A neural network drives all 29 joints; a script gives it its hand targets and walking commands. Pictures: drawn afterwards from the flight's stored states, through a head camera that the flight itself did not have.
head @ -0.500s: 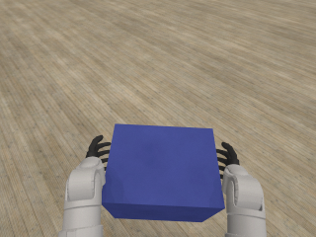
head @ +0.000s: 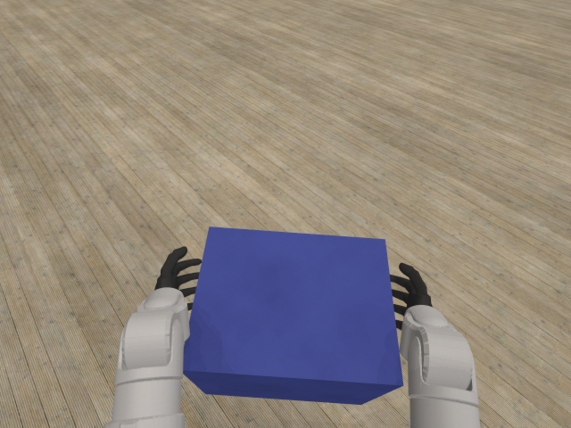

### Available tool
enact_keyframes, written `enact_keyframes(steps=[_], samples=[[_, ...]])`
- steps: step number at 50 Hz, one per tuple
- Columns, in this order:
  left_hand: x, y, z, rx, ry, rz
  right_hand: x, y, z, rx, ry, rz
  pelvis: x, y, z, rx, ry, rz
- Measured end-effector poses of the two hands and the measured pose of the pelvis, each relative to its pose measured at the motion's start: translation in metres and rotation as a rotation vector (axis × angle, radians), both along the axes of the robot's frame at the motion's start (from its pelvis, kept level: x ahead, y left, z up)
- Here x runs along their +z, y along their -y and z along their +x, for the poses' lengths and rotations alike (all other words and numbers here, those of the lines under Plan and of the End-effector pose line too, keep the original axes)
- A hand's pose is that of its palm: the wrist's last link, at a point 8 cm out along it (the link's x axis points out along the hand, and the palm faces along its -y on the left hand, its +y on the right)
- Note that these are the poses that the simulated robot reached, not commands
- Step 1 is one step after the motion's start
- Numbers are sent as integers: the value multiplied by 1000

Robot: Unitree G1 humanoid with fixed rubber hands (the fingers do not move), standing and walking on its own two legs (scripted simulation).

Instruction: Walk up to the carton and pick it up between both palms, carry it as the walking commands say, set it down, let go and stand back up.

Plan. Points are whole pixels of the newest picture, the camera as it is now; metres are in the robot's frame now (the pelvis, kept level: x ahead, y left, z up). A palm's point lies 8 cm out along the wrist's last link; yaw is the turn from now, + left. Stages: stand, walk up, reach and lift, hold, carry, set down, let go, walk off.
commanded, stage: carry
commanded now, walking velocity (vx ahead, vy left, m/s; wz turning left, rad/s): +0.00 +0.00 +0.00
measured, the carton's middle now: (289, 321) +0.29 +0.00 -0.02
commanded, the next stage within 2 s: none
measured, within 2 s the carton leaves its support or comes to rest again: neither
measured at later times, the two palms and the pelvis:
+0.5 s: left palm (168, 300) +0.27 +0.17 +0.06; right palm (414, 319) +0.26 -0.17 +0.05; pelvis +0.00 +0.00 +0.00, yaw +0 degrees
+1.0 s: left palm (169, 300) +0.27 +0.17 +0.06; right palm (414, 320) +0.27 -0.17 +0.05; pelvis +0.01 +0.00 +0.00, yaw +0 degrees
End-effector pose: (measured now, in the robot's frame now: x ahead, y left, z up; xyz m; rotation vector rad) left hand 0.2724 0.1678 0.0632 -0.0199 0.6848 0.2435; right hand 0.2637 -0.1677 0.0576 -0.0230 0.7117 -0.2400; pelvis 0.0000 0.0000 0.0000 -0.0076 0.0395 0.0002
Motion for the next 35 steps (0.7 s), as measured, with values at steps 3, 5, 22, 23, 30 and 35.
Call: enact_keyframes(steps=[3, 5, 22, 23, 30, 35], samples=[[-2, 0, 0, -5, 0, -6, -2, 1, 0, 3, -2, 0, 0, 0, 1, 0, -1, -1], [-1, 0, 0, -4, 4, 2, -2, 0, 0, 8, 0, 4, 0, 0, 1, 0, 0, 0], [-3, -2, 1, -25, 16, -7, -6, 0, 0, 10, -2, 3, 1, -1, 4, -1, 2, -1], [-3, -2, 1, -26, 17, -6, -6, -1, 0, 11, -2, 3, 1, -1, 4, -2, 2, -1], [-4, -3, 1, -26, 24, -6, -7, -1, 1, 15, 2, -3, 1, -2, 6, -2, 5, 0], [-5, -3, 2, -30, 26, -8, -8, -1, 1, 18, 1, -5, 1, -2, 6, -1, 7, 0]])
